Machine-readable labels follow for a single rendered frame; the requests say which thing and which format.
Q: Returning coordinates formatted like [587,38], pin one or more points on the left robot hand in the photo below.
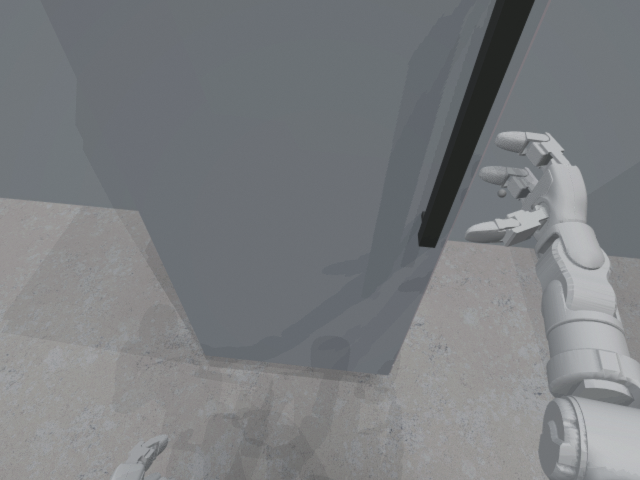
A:
[140,458]

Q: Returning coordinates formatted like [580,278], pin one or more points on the right robot hand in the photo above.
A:
[561,191]

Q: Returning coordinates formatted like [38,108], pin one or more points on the handle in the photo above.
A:
[500,40]

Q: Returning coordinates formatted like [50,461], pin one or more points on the robot right forearm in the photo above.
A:
[589,357]

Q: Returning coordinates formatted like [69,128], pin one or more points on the fridge door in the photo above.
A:
[280,154]

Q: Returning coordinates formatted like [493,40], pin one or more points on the robot right upper arm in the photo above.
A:
[585,439]

